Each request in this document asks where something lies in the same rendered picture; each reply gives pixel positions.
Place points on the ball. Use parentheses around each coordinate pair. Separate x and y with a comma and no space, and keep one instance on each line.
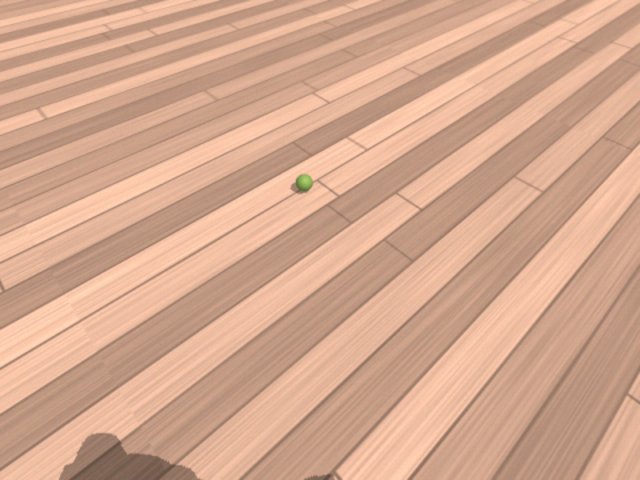
(304,182)

